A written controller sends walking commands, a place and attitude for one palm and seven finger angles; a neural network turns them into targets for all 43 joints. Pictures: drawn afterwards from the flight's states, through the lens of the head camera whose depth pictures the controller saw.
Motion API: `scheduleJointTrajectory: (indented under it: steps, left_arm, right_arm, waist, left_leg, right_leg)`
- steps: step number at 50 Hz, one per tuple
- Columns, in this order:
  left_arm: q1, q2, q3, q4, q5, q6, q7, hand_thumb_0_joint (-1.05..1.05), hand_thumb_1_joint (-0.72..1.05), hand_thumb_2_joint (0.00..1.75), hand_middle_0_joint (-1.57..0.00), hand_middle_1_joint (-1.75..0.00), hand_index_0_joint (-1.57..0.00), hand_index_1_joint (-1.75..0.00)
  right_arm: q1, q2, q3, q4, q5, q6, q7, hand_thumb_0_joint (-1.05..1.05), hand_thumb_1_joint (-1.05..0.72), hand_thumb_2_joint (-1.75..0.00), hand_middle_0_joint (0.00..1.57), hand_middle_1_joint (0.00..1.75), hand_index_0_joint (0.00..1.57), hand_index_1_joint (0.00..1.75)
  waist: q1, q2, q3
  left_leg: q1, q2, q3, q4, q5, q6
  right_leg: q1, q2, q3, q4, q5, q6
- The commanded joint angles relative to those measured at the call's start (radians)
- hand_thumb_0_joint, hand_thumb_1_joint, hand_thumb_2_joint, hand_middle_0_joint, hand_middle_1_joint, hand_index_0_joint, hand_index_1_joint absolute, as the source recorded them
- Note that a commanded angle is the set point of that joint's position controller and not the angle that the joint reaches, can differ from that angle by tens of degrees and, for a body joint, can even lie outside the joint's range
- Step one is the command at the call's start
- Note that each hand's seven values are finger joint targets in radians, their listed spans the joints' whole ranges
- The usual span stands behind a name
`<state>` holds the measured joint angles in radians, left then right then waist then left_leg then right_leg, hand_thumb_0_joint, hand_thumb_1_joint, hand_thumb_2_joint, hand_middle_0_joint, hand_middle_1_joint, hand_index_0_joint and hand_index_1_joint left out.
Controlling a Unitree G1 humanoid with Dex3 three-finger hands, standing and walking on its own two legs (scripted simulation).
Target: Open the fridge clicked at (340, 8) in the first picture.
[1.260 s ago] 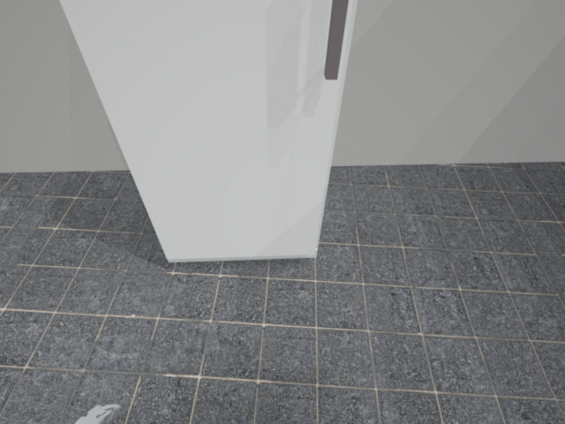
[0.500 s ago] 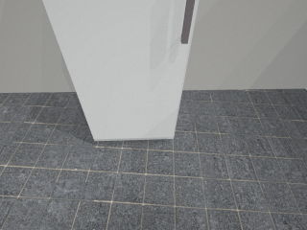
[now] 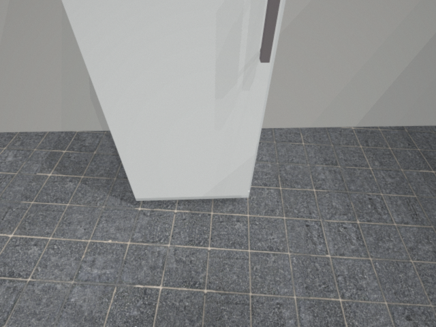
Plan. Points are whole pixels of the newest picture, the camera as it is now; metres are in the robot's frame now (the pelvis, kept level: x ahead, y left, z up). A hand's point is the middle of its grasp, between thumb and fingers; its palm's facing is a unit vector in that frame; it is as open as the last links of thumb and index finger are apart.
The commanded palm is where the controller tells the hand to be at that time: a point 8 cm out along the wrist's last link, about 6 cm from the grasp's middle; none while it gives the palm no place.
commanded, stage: look at it before walking up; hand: right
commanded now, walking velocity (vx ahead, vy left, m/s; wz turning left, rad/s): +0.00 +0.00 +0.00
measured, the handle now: (271, 4) +0.84 -0.09 +0.24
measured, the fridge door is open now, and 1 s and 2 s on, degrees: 0 0 0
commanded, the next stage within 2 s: turn to face it in 0.28 s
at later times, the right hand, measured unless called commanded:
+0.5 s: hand out of the picture +0.07 -0.25 -0.15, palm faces -0.03 +0.94 -0.34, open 7.4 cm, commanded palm none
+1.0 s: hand out of the picture +0.05 -0.19 -0.20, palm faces -0.04 +0.99 -0.12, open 7.4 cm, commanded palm none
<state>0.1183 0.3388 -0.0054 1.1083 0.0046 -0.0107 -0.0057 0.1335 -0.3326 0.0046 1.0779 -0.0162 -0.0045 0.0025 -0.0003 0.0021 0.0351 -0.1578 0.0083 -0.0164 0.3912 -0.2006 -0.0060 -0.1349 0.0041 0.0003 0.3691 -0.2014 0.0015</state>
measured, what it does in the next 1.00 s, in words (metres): walks ahead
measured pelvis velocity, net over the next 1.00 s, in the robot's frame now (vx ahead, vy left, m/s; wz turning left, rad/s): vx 0.10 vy -0.02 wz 0.09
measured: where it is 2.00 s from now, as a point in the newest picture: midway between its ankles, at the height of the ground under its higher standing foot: (215, 305)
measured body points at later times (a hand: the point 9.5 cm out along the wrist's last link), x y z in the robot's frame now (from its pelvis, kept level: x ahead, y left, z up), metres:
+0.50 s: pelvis +0.00 +0.00 +0.00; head +0.01 +0.00 +0.45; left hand +0.08 +0.30 -0.13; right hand +0.07 -0.30 -0.13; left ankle +0.01 +0.12 -0.75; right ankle +0.00 -0.12 -0.75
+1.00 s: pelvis +0.10 -0.02 -0.02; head +0.11 -0.04 +0.43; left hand +0.05 +0.21 -0.16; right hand +0.06 -0.24 -0.18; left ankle +0.02 +0.10 -0.69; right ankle +0.02 -0.11 -0.75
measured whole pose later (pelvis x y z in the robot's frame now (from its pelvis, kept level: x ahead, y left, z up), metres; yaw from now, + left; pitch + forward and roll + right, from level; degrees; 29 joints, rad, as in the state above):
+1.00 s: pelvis +0.10 -0.02 -0.02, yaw +5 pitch -1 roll +1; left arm 0.38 0.16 0.01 1.11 0.02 -0.08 0.02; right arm 0.40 -0.15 -0.04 1.14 -0.03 0.01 0.00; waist 0.01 0.03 0.02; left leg -0.34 -0.01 -0.01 1.02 -0.45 0.04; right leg -0.09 -0.02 -0.14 0.54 -0.43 -0.04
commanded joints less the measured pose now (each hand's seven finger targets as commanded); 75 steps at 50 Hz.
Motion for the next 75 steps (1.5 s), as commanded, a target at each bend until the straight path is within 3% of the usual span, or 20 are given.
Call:
scheduleJointTrajectory:
  steps: [1, 25, 29, 32, 36, 40, 42, 44, 45, 46, 49, 56, 61, 63, 64, 65, 66, 68, 71, 75]
  left_arm:
    - [-0.049, 0.201, 0.044, -0.060, 0.003, -0.024, 0.018, 0.00, 0.90, 0.90, -0.20, -0.30, -0.20, -0.30]
    - [-0.031, 0.188, 0.044, -0.058, 0.004, -0.022, 0.024, 0.00, 0.90, 0.90, -0.20, -0.30, -0.20, -0.30]
    - [0.038, 0.084, 0.023, -0.037, 0.016, 0.002, 0.013, 0.00, 0.90, 0.90, -0.20, -0.30, -0.20, -0.30]
    - [0.061, 0.088, 0.033, -0.049, 0.019, 0.005, 0.008, 0.00, 0.90, 0.90, -0.20, -0.30, -0.20, -0.30]
    - [0.109, 0.048, 0.034, -0.057, 0.015, -0.018, 0.012, 0.00, 0.90, 0.90, -0.20, -0.30, -0.20, -0.30]
    - [0.113, -0.018, 0.037, -0.080, 0.010, -0.036, 0.015, 0.00, 0.90, 0.90, -0.20, -0.30, -0.20, -0.30]
    - [0.124, -0.039, 0.039, -0.078, 0.007, -0.047, 0.016, 0.00, 0.90, 0.90, -0.20, -0.30, -0.20, -0.30]
    - [0.257, -0.058, 0.041, -0.035, 0.003, -0.057, 0.020, 0.00, 0.90, 0.90, -0.20, -0.30, -0.20, -0.30]
    - [0.399, -0.006, 0.058, 0.016, 0.014, -0.064, 0.028, 0.00, 0.90, 0.90, -0.20, -0.30, -0.20, -0.30]
    - [0.553, 0.055, 0.076, 0.071, 0.024, -0.067, 0.037, 0.00, 0.90, 0.90, -0.20, -0.30, -0.20, -0.30]
    - [0.495, -0.048, 0.043, 0.048, 0.022, -0.068, 0.052, 0.00, 0.90, 0.90, -0.20, -0.30, -0.20, -0.30]
    - [0.453, -0.113, 0.032, 0.056, 0.016, -0.087, 0.059, 0.00, 0.90, 0.90, -0.20, -0.30, -0.20, -0.30]
    - [0.418, -0.060, 0.053, 0.070, 0.009, -0.069, 0.059, 0.00, 0.90, 0.90, -0.20, -0.30, -0.20, -0.30]
    - [0.374, -0.059, 0.059, 0.057, 0.004, -0.065, 0.052, 0.00, 0.90, 0.90, -0.20, -0.30, -0.20, -0.30]
    - [0.404, -0.111, 0.054, 0.049, -0.008, -0.065, 0.038, 0.00, 0.90, 0.90, -0.20, -0.30, -0.20, -0.30]
    - [0.446, -0.166, 0.052, 0.025, -0.014, -0.066, 0.041, 0.00, 0.90, 0.90, -0.20, -0.30, -0.20, -0.30]
    - [0.389, -0.146, 0.059, 0.007, -0.010, -0.052, 0.036, 0.00, 0.90, 0.90, -0.20, -0.30, -0.20, -0.30]
    - [0.304, -0.154, 0.061, -0.013, 0.013, -0.036, 0.024, 0.00, 0.90, 0.90, -0.20, -0.30, -0.20, -0.30]
    - [0.375, -0.188, 0.053, -0.002, 0.024, -0.002, 0.022, 0.00, 0.90, 0.90, -0.20, -0.30, -0.20, -0.30]
    - [0.318, -0.212, 0.045, -0.044, 0.017, 0.000, 0.011, 0.00, 0.90, 0.90, -0.20, -0.30, -0.20, -0.30]
  right_arm:
    - [-0.044, -0.208, -0.040, -0.063, 0.004, -0.026, -0.015, 0.00, -0.90, -0.90, 0.20, 0.30, 0.20, 0.30]
    - [-0.028, -0.195, -0.042, -0.063, 0.003, -0.015, -0.014, 0.00, -0.90, -0.90, 0.20, 0.30, 0.20, 0.30]
    - [0.064, -0.086, -0.025, -0.036, -0.004, 0.012, -0.007, 0.00, -0.90, -0.90, 0.20, 0.30, 0.20, 0.30]
    - [0.110, -0.083, -0.036, -0.046, -0.009, 0.012, 0.004, 0.00, -0.90, -0.90, 0.20, 0.30, 0.20, 0.30]
    - [0.188, -0.058, -0.048, -0.045, -0.006, -0.008, 0.006, 0.00, -0.90, -0.90, 0.20, 0.30, 0.20, 0.30]
    - [0.300, -0.074, -0.074, -0.018, -0.003, -0.029, -0.009, 0.00, -0.90, -0.90, 0.20, 0.30, 0.20, 0.30]
    - [0.308, -0.057, -0.080, -0.012, -0.006, -0.037, -0.016, 0.00, -0.90, -0.90, 0.20, 0.30, 0.20, 0.30]
    - [0.247, -0.016, -0.076, -0.026, -0.002, -0.033, -0.015, 0.00, -0.90, -0.90, 0.20, 0.30, 0.20, 0.30]
    - [0.207, 0.042, -0.069, -0.049, 0.003, -0.031, -0.009, 0.00, -0.90, -0.90, 0.20, 0.30, 0.20, 0.30]
    - [0.122, 0.096, -0.054, -0.089, -0.001, -0.039, -0.010, 0.00, -0.90, -0.90, 0.20, 0.30, 0.20, 0.30]
    - [0.097, 0.106, -0.064, -0.074, -0.007, -0.040, -0.005, 0.00, -0.90, -0.90, 0.20, 0.30, 0.20, 0.30]
    - [0.010, 0.173, -0.053, -0.118, -0.005, -0.015, 0.028, 0.00, -0.90, -0.90, 0.20, 0.30, 0.20, 0.30]
    - [0.140, 0.129, -0.068, -0.078, -0.008, -0.024, 0.014, 0.00, -0.90, -0.90, 0.20, 0.30, 0.20, 0.30]
    - [0.349, 0.074, -0.089, -0.020, -0.016, -0.036, 0.004, 0.00, -0.90, -0.90, 0.20, 0.30, 0.20, 0.30]
    - [0.443, -0.013, -0.106, 0.002, -0.022, -0.050, -0.008, 0.00, -0.90, -0.90, 0.20, 0.30, 0.20, 0.30]
    - [0.464, -0.072, -0.116, 0.009, -0.007, -0.051, -0.016, 0.00, -0.90, -0.90, 0.20, 0.30, 0.20, 0.30]
    - [0.381, -0.074, -0.118, -0.023, 0.008, -0.046, -0.016, 0.00, -0.90, -0.90, 0.20, 0.30, 0.20, 0.30]
    - [0.187, 0.025, -0.089, -0.073, 0.003, -0.044, -0.029, 0.00, -0.90, -0.90, 0.20, 0.30, 0.20, 0.30]
    - [0.120, 0.076, -0.069, -0.086, -0.010, -0.056, -0.034, 0.00, -0.90, -0.90, 0.20, 0.30, 0.20, 0.30]
    - [0.134, 0.061, -0.072, -0.076, -0.009, -0.053, -0.024, 0.00, -0.90, -0.90, 0.20, 0.30, 0.20, 0.30]
  waist:
    - [0.002, 0.001, -0.060]
    - [0.004, 0.001, -0.077]
    - [-0.004, 0.009, 0.000]
    - [-0.012, 0.014, 0.084]
    - [-0.020, 0.042, 0.070]
    - [-0.035, 0.183, 0.063]
    - [-0.026, 0.145, 0.061]
    - [0.048, 0.082, 0.037]
    - [0.103, -0.104, 0.014]
    - [0.148, -0.358, 0.060]
    - [0.083, -0.049, 0.135]
    - [0.028, -0.136, 0.171]
    - [-0.049, -0.134, 0.055]
    - [-0.150, -0.089, -0.030]
    - [-0.172, 0.071, -0.112]
    - [-0.123, 0.214, -0.193]
    - [-0.116, 0.149, -0.164]
    - [-0.036, 0.011, 0.022]
    - [0.049, 0.042, 0.028]
    - [0.042, 0.071, 0.027]
  left_leg:
    - [0.013, 0.109, -0.096, -0.071, 0.120, 0.035]
    - [0.008, 0.099, -0.110, -0.054, 0.189, 0.035]
    - [-0.066, 0.066, -0.122, -0.057, -0.229, 0.028]
    - [-0.130, 0.047, -0.146, -0.050, -0.369, 0.047]
    - [-0.080, 0.071, -0.200, -0.023, -0.290, 0.089]
    - [0.048, 0.226, -0.403, -0.101, -0.118, 0.197]
    - [0.060, 0.238, -0.362, -0.056, 0.054, 0.219]
    - [-0.123, 0.152, -0.227, 0.085, 0.085, 0.160]
    - [-0.313, 0.012, -0.086, 0.350, 0.049, 0.096]
    - [-0.548, -0.062, 0.070, 0.628, -0.306, 0.044]
    - [-0.615, 0.054, 0.003, 0.821, -0.241, 0.047]
    - [-0.485, 0.042, 0.163, 0.453, 0.004, 0.037]
    - [-0.155, -0.044, 0.195, 0.278, 0.035, 0.101]
    - [0.129, -0.031, 0.167, 0.164, 0.087, 0.122]
    - [0.302, 0.175, -0.074, 0.099, 0.114, 0.194]
    - [0.370, 0.418, -0.476, -0.017, 0.242, 0.309]
    - [0.235, 0.434, -0.501, -0.122, -0.011, 0.327]
    - [-0.070, 0.358, -0.314, -0.173, -0.176, 0.259]
    - [-0.243, 0.285, -0.098, -0.198, -0.043, 0.209]
    - [-0.260, 0.230, -0.014, -0.193, -0.040, 0.195]
  right_leg:
    - [0.002, -0.118, 0.095, -0.064, 0.109, -0.024]
    - [0.038, -0.130, 0.068, -0.053, 0.134, -0.020]
    - [-0.040, -0.119, 0.059, -0.062, -0.241, -0.013]
    - [-0.117, -0.119, 0.074, -0.059, -0.408, -0.030]
    - [-0.152, -0.099, 0.034, 0.068, -0.285, -0.039]
    - [-0.297, -0.044, -0.086, 0.320, -0.240, -0.006]
    - [-0.282, -0.060, -0.088, 0.299, -0.271, -0.010]
    - [-0.010, -0.070, -0.073, 0.092, -0.165, -0.033]
    - [0.200, -0.195, 0.119, -0.017, -0.081, -0.093]
    - [0.317, -0.400, 0.359, -0.123, 0.187, -0.142]
    - [0.255, -0.402, 0.202, -0.073, 0.482, -0.201]
    - [0.141, -0.220, -0.090, -0.172, 0.535, -0.115]
    - [0.151, -0.251, -0.138, 0.039, 0.853, -0.117]
    - [0.022, -0.215, -0.148, 0.342, 0.710, -0.084]
    - [-0.170, -0.132, -0.157, 0.662, 0.319, -0.056]
    - [-0.355, 0.002, -0.106, 1.006, -0.359, -0.035]
    - [-0.380, -0.046, 0.007, 1.083, -0.335, -0.052]
    - [-0.394, -0.131, 0.025, 1.023, -0.190, -0.049]
    - [-0.290, -0.151, -0.006, 0.815, -0.176, -0.015]
    - [-0.216, -0.130, -0.077, 0.514, -0.123, 0.009]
